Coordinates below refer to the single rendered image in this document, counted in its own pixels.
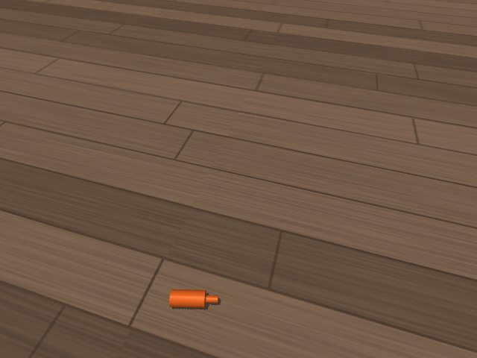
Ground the bottle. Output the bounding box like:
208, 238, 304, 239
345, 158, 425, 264
169, 289, 218, 308

